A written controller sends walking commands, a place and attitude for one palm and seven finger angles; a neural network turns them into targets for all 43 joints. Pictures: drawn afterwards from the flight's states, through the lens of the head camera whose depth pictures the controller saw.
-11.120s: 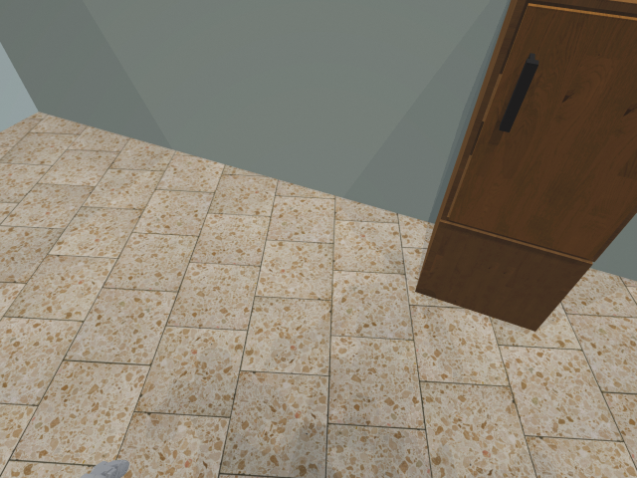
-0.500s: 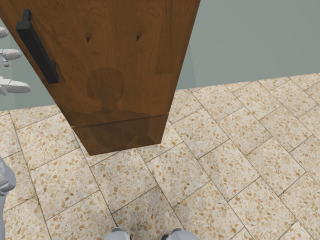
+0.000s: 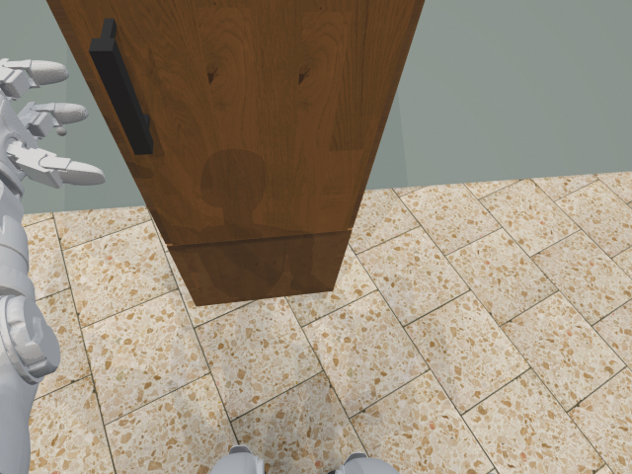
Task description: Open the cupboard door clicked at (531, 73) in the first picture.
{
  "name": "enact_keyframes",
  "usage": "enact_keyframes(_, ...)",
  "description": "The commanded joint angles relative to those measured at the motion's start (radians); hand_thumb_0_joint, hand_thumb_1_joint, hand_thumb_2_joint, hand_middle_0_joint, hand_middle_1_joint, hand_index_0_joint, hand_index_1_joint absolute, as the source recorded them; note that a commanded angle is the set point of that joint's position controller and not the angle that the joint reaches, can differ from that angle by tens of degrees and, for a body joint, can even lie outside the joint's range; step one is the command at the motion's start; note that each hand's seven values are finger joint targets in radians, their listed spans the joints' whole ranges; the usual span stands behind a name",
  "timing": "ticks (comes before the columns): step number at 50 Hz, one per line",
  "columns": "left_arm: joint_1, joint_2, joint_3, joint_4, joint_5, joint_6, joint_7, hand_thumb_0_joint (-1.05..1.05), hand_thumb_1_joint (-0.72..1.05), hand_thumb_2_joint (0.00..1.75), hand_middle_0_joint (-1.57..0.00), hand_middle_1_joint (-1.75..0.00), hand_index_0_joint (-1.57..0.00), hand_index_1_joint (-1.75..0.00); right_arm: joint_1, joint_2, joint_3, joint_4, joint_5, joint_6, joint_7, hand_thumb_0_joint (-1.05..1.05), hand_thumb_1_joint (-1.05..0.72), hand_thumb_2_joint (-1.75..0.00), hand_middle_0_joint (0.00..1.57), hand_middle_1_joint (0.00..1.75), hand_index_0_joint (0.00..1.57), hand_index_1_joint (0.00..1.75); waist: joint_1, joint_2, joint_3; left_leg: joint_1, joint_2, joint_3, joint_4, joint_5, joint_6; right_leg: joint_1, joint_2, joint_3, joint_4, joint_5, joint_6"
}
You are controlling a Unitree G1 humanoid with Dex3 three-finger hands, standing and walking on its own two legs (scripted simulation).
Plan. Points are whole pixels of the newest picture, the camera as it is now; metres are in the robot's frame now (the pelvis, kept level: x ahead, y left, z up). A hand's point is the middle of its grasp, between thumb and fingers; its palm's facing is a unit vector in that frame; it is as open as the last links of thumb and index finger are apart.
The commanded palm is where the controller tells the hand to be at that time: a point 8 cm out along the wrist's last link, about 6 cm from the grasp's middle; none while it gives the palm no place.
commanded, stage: move the hooked fingers beside the handle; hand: left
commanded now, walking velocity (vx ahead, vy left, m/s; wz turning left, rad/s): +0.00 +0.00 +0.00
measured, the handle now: (127, 91) +0.57 +0.22 +0.12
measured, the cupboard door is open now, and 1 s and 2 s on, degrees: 0 0 0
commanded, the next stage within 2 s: slide the fingers in behind the handle in 0.64 s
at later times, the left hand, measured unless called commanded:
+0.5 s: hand (58, 119) +0.51 +0.28 +0.13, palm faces +0.10 -0.99 -0.03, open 14.0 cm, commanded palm +0.48 +0.32 +0.12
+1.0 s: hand (75, 121) +0.51 +0.27 +0.12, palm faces +0.08 -1.00 +0.00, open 14.0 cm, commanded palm +0.49 +0.31 +0.12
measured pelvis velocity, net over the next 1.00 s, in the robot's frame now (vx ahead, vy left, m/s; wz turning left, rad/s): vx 0.02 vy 0.00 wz -0.02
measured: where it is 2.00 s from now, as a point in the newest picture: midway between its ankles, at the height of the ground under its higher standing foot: outside the picture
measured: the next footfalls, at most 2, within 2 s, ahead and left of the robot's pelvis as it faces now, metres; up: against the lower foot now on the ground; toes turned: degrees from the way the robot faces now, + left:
none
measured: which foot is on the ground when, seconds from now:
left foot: down 0.00-1.00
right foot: down 0.00-1.00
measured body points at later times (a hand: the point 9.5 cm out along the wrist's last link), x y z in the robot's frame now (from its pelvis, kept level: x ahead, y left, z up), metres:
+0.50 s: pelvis +0.01 +0.00 +0.00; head +0.12 +0.02 +0.43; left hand +0.49 +0.34 +0.13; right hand -0.04 -0.28 -0.10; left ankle +0.02 +0.09 -0.70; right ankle -0.01 -0.11 -0.70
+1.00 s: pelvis +0.02 +0.00 +0.00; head +0.12 +0.03 +0.44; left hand +0.50 +0.32 +0.12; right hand +0.04 -0.26 -0.10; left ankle +0.02 +0.09 -0.70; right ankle -0.01 -0.11 -0.70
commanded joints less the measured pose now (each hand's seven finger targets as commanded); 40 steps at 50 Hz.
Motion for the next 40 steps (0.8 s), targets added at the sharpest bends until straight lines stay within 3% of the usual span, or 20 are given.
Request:
enact_keyframes(1, -0.501, 0.336, 0.048, -0.197, -0.01, -0.091, 0.008, 0.0, -0.5, 0.3, -0.3, -1.2, -0.3, -1.2, 0.175, -0.196, -0.066, -0.034, -0.008, -0.022, -0.021, 0.0, -0.9, -0.9, 0.2, 0.3, 0.2, 0.3, -0.027, 0.174, -0.422, 0.39, 0.002, -0.096, -0.083, 0.257, -0.005, 0.012, 0.027, 0.058, -0.078, 0.22, -0.002)
enact_keyframes(4, -0.493, 0.363, 0.064, -0.135, -0.02, -0.076, -0.01, 0.0, -0.5, 0.3, -0.3, -1.2, -0.3, -1.2, 0.181, -0.202, -0.062, -0.035, -0.004, -0.024, -0.026, 0.0, -0.9, -0.9, 0.2, 0.3, 0.2, 0.3, -0.028, 0.117, -0.395, 0.314, -0.002, -0.084, -0.083, 0.229, 0.007, 0.055, 0.026, 0.067, -0.079, 0.235, 0.001)
enact_keyframes(7, -0.484, 0.357, 0.034, -0.108, 0.007, -0.052, -0.018, 0.0, -0.5, 0.3, -0.3, -1.2, -0.3, -1.2, 0.194, -0.2, -0.06, -0.035, -0.004, -0.02, -0.025, 0.0, -0.9, -0.9, 0.2, 0.3, 0.2, 0.3, -0.027, 0.182, -0.372, 0.294, -0.004, -0.075, -0.082, 0.224, 0.006, 0.025, 0.023, 0.067, -0.078, 0.226, 0.002)
enact_keyframes(11, -0.453, 0.435, 0.098, -0.136, -0.002, -0.059, -0.019, 0.0, -0.5, 0.3, -0.3, -1.2, -0.3, -1.2, 0.213, -0.207, -0.065, -0.046, -0.005, -0.008, -0.025, 0.0, -0.9, -0.9, 0.2, 0.3, 0.2, 0.3, -0.017, 0.125, -0.415, 0.263, -0.002, -0.062, -0.072, 0.252, 0.013, 0.083, 0.027, 0.078, -0.075, 0.274, 0.008)
enact_keyframes(13, -0.459, 0.433, 0.099, -0.138, -0.005, -0.063, -0.025, 0.0, -0.5, 0.3, -0.3, -1.2, -0.3, -1.2, 0.218, -0.206, -0.067, -0.047, -0.005, -0.004, -0.023, 0.0, -0.9, -0.9, 0.2, 0.3, 0.2, 0.3, -0.021, 0.133, -0.404, 0.253, 0.0, -0.055, -0.072, 0.233, 0.014, 0.078, 0.03, 0.079, -0.078, 0.261, 0.009)
enact_keyframes(17, -0.425, 0.49, 0.145, -0.177, -0.003, -0.077, -0.036, 0.0, -0.5, 0.3, -0.3, -1.2, -0.3, -1.2, 0.229, -0.207, -0.071, -0.049, -0.005, 0.009, -0.021, 0.0, -0.9, -0.9, 0.2, 0.3, 0.2, 0.3, 0.001, 0.164, -0.455, 0.26, -0.003, -0.045, -0.064, 0.273, 0.016, 0.119, 0.031, 0.087, -0.069, 0.311, 0.008)
enact_keyframes(19, -0.42, 0.497, 0.148, -0.167, -0.005, -0.075, -0.043, 0.0, -0.5, 0.3, -0.3, -1.2, -0.3, -1.2, 0.232, -0.208, -0.071, -0.045, -0.002, 0.015, -0.022, 0.0, -0.9, -0.9, 0.2, 0.3, 0.2, 0.3, -0.003, 0.159, -0.427, 0.253, -0.004, -0.046, -0.062, 0.279, 0.018, 0.111, 0.034, 0.085, -0.069, 0.317, 0.007)
enact_keyframes(21, -0.394, 0.457, 0.123, -0.175, -0.008, -0.066, -0.053, 0.0, -0.5, 0.3, -0.3, -1.2, -0.3, -1.2, 0.231, -0.205, -0.074, -0.047, -0.001, 0.021, -0.021, 0.0, -0.9, -0.9, 0.2, 0.3, 0.2, 0.3, -0.007, 0.184, -0.427, 0.286, 0.0, -0.045, -0.064, 0.303, 0.016, 0.088, 0.036, 0.079, -0.071, 0.328, 0.009)
enact_keyframes(22, -0.373, 0.465, 0.133, -0.183, -0.007, -0.063, -0.055, 0.0, -0.5, 0.3, -0.3, -1.2, -0.3, -1.2, 0.235, -0.206, -0.077, -0.049, -0.003, 0.022, -0.02, 0.0, -0.9, -0.9, 0.2, 0.3, 0.2, 0.3, 0.005, 0.191, -0.44, 0.3, 0.0, -0.047, -0.063, 0.312, 0.014, 0.083, 0.037, 0.074, -0.069, 0.323, 0.007)
enact_keyframes(25, -0.405, 0.371, 0.071, -0.227, -0.028, -0.066, -0.064, 0.0, -0.5, 0.3, -0.3, -1.2, -0.3, -1.2, 0.234, -0.203, -0.081, -0.039, -0.005, 0.023, -0.017, 0.0, -0.9, -0.9, 0.2, 0.3, 0.2, 0.3, -0.021, 0.219, -0.437, 0.388, 0.009, -0.062, -0.063, 0.358, 0.008, 0.013, 0.044, 0.057, -0.075, 0.313, 0.004)
enact_keyframes(27, -0.392, 0.376, 0.092, -0.235, -0.045, -0.066, -0.064, 0.0, -0.5, 0.3, -0.3, -1.2, -0.3, -1.2, 0.236, -0.208, -0.084, -0.035, -0.006, 0.023, -0.015, 0.0, -0.9, -0.9, 0.2, 0.3, 0.2, 0.3, -0.016, 0.192, -0.445, 0.397, 0.011, -0.067, -0.064, 0.366, 0.007, 0.019, 0.046, 0.053, -0.076, 0.312, 0.003)
enact_keyframes(28, -0.371, 0.408, 0.124, -0.223, -0.049, -0.063, -0.061, 0.0, -0.5, 0.3, -0.3, -1.2, -0.3, -1.2, 0.237, -0.209, -0.085, -0.036, -0.005, 0.024, -0.017, 0.0, -0.9, -0.9, 0.2, 0.3, 0.2, 0.3, -0.006, 0.167, -0.446, 0.379, 0.009, -0.067, -0.064, 0.361, 0.008, 0.035, 0.045, 0.055, -0.075, 0.315, 0.003)
enact_keyframes(31, -0.404, 0.351, 0.075, -0.215, -0.044, -0.054, -0.052, 0.0, -0.5, 0.3, -0.3, -1.2, -0.3, -1.2, 0.225, -0.2, -0.08, -0.032, -0.005, 0.023, -0.016, 0.0, -0.9, -0.9, 0.2, 0.3, 0.2, 0.3, -0.022, 0.186, -0.398, 0.378, 0.008, -0.069, -0.066, 0.363, 0.007, 0.006, 0.042, 0.051, -0.076, 0.312, 0.004)
enact_keyframes(33, -0.387, 0.347, 0.071, -0.223, -0.03, -0.051, -0.036, 0.0, -0.5, 0.3, -0.3, -1.2, -0.3, -1.2, 0.222, -0.2, -0.081, -0.038, -0.007, 0.022, -0.013, 0.0, -0.9, -0.9, 0.2, 0.3, 0.2, 0.3, -0.014, 0.189, -0.396, 0.386, 0.008, -0.075, -0.071, 0.373, 0.002, 0.002, 0.041, 0.047, -0.072, 0.305, 0.002)
enact_keyframes(34, -0.397, 0.357, 0.083, -0.262, -0.03, -0.061, -0.027, 0.0, -0.5, 0.3, -0.3, -1.2, -0.3, -1.2, 0.223, -0.2, -0.082, -0.041, -0.009, 0.021, -0.014, 0.0, -0.9, -0.9, 0.2, 0.3, 0.2, 0.3, -0.009, 0.189, -0.428, 0.414, 0.009, -0.078, -0.064, 0.422, 0.003, 0.015, 0.043, 0.045, -0.064, 0.335, -0.001)
enact_keyframes(35, -0.396, 0.342, 0.068, -0.272, -0.027, -0.062, -0.023, 0.0, -0.5, 0.3, -0.3, -1.2, -0.3, -1.2, 0.216, -0.195, -0.082, -0.042, -0.008, 0.022, -0.012, 0.0, -0.9, -0.9, 0.2, 0.3, 0.2, 0.3, -0.007, 0.233, -0.445, 0.439, 0.009, -0.078, -0.063, 0.442, -0.004, 0.004, 0.041, 0.046, -0.065, 0.337, 0.0)
enact_keyframes(37, -0.396, 0.349, 0.081, -0.265, -0.027, -0.066, -0.014, 0.0, -0.5, 0.3, -0.3, -1.2, -0.3, -1.2, 0.214, -0.195, -0.08, -0.043, -0.009, 0.023, -0.01, 0.0, -0.9, -0.9, 0.2, 0.3, 0.2, 0.3, -0.006, 0.209, -0.441, 0.432, 0.011, -0.082, -0.06, 0.448, -0.008, 0.01, 0.042, 0.043, -0.059, 0.339, -0.001)
enact_keyframes(39, -0.395, 0.321, 0.073, -0.25, -0.039, -0.063, -0.012, 0.0, -0.5, 0.3, -0.3, -1.2, -0.3, -1.2, 0.213, -0.193, -0.078, -0.044, -0.01, 0.022, -0.009, 0.0, -0.9, -0.9, 0.2, 0.3, 0.2, 0.3, -0.014, 0.158, -0.421, 0.416, 0.011, -0.081, -0.058, 0.454, -0.001, 0.021, 0.044, 0.041, -0.06, 0.357, -0.001)
enact_keyframes(40, -0.405, 0.3, 0.048, -0.227, -0.039, -0.055, -0.015, 0.0, -0.5, 0.3, -0.3, -1.2, -0.3, -1.2, 0.205, -0.192, -0.076, -0.042, -0.007, 0.022, -0.009, 0.0, -0.9, -0.9, 0.2, 0.3, 0.2, 0.3, -0.023, 0.164, -0.403, 0.404, 0.01, -0.076, -0.061, 0.431, -0.001, 0.017, 0.041, 0.045, -0.065, 0.353, 0.003)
